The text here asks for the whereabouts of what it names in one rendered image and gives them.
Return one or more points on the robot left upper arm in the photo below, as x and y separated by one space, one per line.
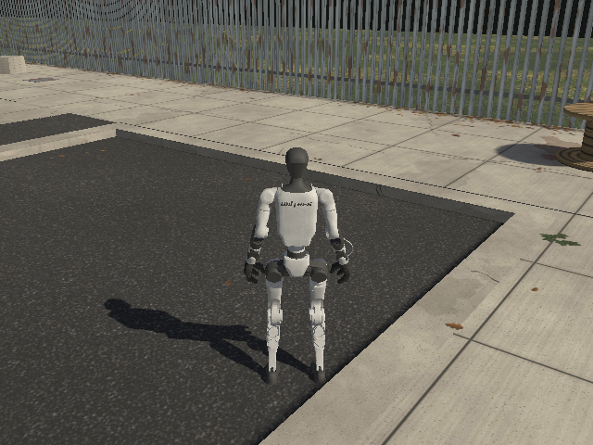
267 196

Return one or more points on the left robot foot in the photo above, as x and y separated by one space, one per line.
272 376

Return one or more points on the left robot shin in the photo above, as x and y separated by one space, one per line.
273 336

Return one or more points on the robot right upper arm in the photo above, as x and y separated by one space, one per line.
325 196

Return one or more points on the left robot hand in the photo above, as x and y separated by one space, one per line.
249 270

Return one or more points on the right robot forearm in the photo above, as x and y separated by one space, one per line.
339 248

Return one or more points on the right robot hand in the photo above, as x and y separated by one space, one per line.
344 269

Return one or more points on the left robot forearm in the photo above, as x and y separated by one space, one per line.
254 248

